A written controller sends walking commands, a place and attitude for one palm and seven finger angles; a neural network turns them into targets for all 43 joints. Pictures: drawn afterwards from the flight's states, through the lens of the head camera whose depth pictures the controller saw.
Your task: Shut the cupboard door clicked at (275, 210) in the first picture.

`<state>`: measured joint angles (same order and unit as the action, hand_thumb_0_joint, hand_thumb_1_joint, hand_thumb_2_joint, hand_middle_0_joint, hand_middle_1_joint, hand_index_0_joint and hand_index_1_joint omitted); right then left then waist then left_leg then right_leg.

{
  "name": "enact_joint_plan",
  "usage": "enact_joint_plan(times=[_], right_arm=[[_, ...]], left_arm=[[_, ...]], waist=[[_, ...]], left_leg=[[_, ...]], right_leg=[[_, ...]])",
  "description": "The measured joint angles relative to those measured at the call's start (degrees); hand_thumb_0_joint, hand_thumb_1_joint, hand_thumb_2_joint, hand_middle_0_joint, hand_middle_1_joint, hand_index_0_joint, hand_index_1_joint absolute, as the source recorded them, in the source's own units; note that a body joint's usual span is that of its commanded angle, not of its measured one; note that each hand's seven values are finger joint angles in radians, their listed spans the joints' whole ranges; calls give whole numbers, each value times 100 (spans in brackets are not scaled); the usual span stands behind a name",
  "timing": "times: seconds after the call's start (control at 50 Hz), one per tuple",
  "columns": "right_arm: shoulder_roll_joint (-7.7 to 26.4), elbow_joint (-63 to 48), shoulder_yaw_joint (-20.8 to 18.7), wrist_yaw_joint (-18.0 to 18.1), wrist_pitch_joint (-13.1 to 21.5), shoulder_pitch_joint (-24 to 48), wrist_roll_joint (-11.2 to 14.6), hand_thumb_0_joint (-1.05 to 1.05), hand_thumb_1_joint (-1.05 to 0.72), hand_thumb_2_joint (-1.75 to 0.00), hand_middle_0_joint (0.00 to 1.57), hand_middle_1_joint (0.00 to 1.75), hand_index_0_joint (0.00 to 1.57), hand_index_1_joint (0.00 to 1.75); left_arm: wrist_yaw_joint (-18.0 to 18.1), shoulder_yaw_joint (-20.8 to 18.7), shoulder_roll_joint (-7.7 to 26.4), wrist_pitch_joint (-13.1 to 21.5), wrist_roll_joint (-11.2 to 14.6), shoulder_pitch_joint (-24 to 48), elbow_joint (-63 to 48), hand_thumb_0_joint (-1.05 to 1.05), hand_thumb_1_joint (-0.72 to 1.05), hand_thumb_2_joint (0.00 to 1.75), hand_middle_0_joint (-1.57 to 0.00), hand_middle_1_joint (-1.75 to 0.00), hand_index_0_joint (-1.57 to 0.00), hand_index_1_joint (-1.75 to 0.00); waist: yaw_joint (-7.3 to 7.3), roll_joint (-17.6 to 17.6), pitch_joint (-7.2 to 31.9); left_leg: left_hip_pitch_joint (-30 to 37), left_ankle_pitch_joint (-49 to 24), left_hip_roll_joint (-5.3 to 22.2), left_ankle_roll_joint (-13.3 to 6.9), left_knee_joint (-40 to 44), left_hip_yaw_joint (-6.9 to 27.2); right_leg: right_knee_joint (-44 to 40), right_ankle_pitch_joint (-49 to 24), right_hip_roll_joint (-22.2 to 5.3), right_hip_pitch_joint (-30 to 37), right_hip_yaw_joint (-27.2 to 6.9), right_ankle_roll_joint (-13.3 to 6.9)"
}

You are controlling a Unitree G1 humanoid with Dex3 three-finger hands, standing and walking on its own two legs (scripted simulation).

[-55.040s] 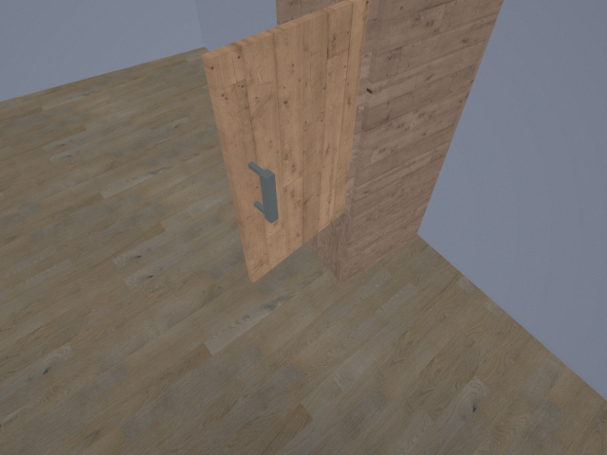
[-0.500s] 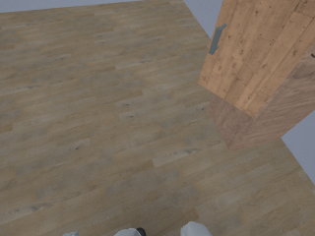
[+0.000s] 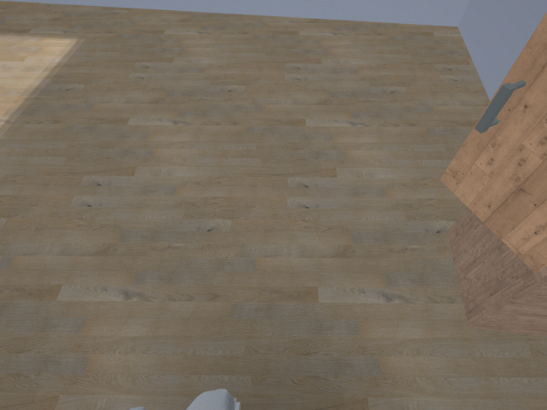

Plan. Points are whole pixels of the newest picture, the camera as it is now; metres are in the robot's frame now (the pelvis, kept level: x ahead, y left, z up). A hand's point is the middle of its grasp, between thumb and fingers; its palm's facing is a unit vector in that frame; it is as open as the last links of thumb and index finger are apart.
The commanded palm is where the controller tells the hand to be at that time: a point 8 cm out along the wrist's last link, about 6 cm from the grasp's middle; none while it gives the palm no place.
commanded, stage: walk to a spot facing it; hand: left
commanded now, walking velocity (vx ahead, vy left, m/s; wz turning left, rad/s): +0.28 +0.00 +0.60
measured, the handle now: (500, 106) +0.75 -0.50 -0.02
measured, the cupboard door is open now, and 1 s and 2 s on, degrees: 33 33 33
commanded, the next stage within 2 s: turn to face it in 0.78 s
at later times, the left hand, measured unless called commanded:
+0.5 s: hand (143, 390) +0.16 +0.22 -0.15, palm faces +0.22 -0.94 -0.26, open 7.4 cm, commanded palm none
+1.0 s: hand out of the picture +0.09 +0.21 -0.20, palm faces +0.57 -0.79 -0.21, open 7.4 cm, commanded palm none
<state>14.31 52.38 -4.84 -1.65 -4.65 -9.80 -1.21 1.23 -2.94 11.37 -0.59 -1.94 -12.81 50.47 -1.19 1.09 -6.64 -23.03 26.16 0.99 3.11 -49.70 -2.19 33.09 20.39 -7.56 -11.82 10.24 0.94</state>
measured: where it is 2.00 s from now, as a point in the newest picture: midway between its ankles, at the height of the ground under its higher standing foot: (250, 382)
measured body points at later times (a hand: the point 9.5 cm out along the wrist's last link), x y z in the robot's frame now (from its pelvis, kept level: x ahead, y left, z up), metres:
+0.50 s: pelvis +0.10 -0.01 -0.01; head +0.14 -0.01 +0.44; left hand +0.15 +0.27 -0.13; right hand +0.14 -0.24 -0.17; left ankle -0.01 +0.12 -0.73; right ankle +0.18 -0.10 -0.74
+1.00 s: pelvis +0.21 +0.06 -0.02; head +0.25 +0.11 +0.43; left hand +0.06 +0.25 -0.18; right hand +0.47 -0.07 -0.14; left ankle +0.23 +0.15 -0.73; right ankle +0.20 -0.10 -0.68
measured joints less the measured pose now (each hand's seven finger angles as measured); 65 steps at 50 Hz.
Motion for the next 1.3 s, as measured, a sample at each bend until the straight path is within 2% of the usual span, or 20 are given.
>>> enact_joint_plan(times=[0.08,0.14,0.22,0.28,0.42,0.48,0.52,0.58,0.62,0.68,0.76,0.84,0.9,0.92,0.94,0.98,1.02,1.08,1.16,1.3], right_arm=[[-77,-112,106,-27,134,103,-11,1,-91,-90,20,29,20,30],[-186,-175,186,-4,333,128,-70,1,-91,-90,20,29,20,30],[-301,-170,285,113,495,-145,-83,0,-91,-90,20,30,20,30],[-343,-26,327,143,525,-372,-66,0,-90,-90,21,30,21,30],[-349,350,270,119,467,-788,-82,1,-90,-90,21,30,21,30],[-319,446,217,114,420,-978,-47,1,-90,-90,21,30,21,30],[-239,541,152,119,355,-942,-21,1,-90,-90,21,30,21,30],[-161,596,69,86,305,-800,-66,1,-91,-90,21,30,20,30],[-130,551,33,45,302,-691,-73,1,-91,-90,20,30,20,30],[-140,423,10,9,270,-510,-56,1,-91,-90,20,29,20,30],[-179,259,41,-25,205,-185,-55,1,-91,-90,20,29,20,30],[-205,82,116,-68,181,189,-52,1,-91,-90,20,29,20,30],[-216,-108,182,-87,228,417,-55,1,-91,-90,20,29,20,30],[-187,-192,212,-90,283,452,-68,1,-91,-90,20,29,20,30],[-167,-257,224,-66,363,493,-83,1,-91,-90,20,29,20,30],[-211,-291,306,32,449,626,-59,1,-91,-90,20,29,20,30],[-278,-268,390,148,473,700,-48,1,-91,-90,20,29,20,30],[-410,-148,479,261,502,755,-49,0,-91,-90,20,29,20,30],[-572,30,527,261,430,713,-49,0,-91,-90,20,30,21,30],[-596,212,333,248,324,407,-41,0,-91,-90,21,30,21,30]], left_arm=[[-61,-80,142,-26,32,-222,47,1,90,90,-21,-30,-20,-30],[-97,-157,309,-219,21,-291,217,1,90,90,-21,-30,-20,-30],[-194,-212,404,-240,13,-192,336,1,90,90,-20,-30,-20,-30],[-254,-204,396,-162,23,-80,256,1,90,90,-20,-30,-20,-30],[-331,-139,252,-49,40,250,26,1,90,90,-20,-30,-20,-30],[-350,-99,219,108,30,265,-106,1,90,90,-20,-30,-20,-30],[-288,-67,101,235,11,315,-127,1,90,90,-20,-30,-20,-30],[-188,-23,-65,274,22,176,-76,1,90,90,-20,-30,-20,-30],[-134,-11,-164,278,27,29,38,1,90,90,-20,-30,-20,-30],[-50,-27,-258,304,40,-164,206,1,91,90,-20,-30,-20,-30],[-13,-31,-217,308,43,-357,349,1,93,90,-20,-30,-20,-30],[-22,-14,-175,241,29,-518,435,1,92,90,-20,-30,-20,-30],[-40,-38,-102,170,26,-667,443,1,91,90,-20,-30,-20,-30],[-44,-44,-87,145,40,-760,440,1,91,90,-20,-30,-20,-30],[-47,-43,-64,99,74,-799,453,1,91,90,-20,-30,-20,-30],[19,-34,37,-36,99,-702,487,1,91,90,-20,-30,-20,-30],[74,-34,79,-121,102,-575,563,1,91,90,-20,-30,-20,-30],[50,-16,67,-169,85,-387,638,1,91,90,-20,-30,-20,-30],[-48,-23,-25,-235,53,-260,605,1,91,90,-20,-30,-20,-30],[-175,-134,-113,-300,17,-116,426,1,91,90,-20,-30,-20,-30]], waist=[[115,149,49],[195,279,88],[164,216,165],[144,127,208],[7,-71,262],[-45,-122,334],[-31,-271,274],[-43,-299,275],[-88,-285,317],[-122,-214,333],[-50,-126,210],[96,-53,13],[222,72,-105],[259,66,-87],[262,46,-59],[354,152,-136],[432,176,-119],[457,129,-44],[442,-45,121],[312,-238,200]], left_leg=[[658,-545,-29,-221,1444,-175],[548,-631,-120,-452,1231,-136],[842,-796,-177,-450,1754,93],[1126,-976,-213,-470,2214,272],[1530,-854,-245,-356,2495,614],[1412,-361,-274,-324,1901,775],[889,272,-276,-414,446,808],[0,-92,-236,-424,-1490,515],[-426,-544,-89,-353,-1929,319],[-844,-837,82,-228,-1859,139],[-1026,-965,214,-160,-1090,-72],[-802,-917,213,-213,54,-321],[-382,-982,61,-336,918,-504],[-155,-1479,43,-415,1296,-530],[-144,-1520,19,-671,1297,-519],[-166,-1159,-38,-856,978,-570],[0,-1002,-31,-846,1062,-634],[351,-1140,-11,-769,1522,-717],[661,-1228,150,-764,1921,-854],[828,-1031,499,-594,1865,-1245]], right_leg=[[532,331,-236,-160,273,165],[1982,1124,-103,-783,-244,202],[2919,458,139,-1475,-633,228],[2687,22,180,-1736,-751,281],[962,-441,302,-1564,-770,310],[13,-488,438,-1003,-696,223],[239,-547,469,-988,-515,-83],[88,-458,389,-657,-247,-256],[-270,-514,355,-349,-55,-251],[-693,-530,306,37,247,-240],[-893,-395,257,391,623,-185],[-699,-72,165,600,931,-67],[-165,352,-45,612,1052,81],[236,532,-124,504,1040,128],[884,754,-157,248,861,174],[2149,1281,-49,-315,85,153],[2770,1273,119,-722,-435,157],[2588,911,213,-984,-800,137],[1898,599,305,-1050,-862,118],[1243,282,499,-863,-582,104]])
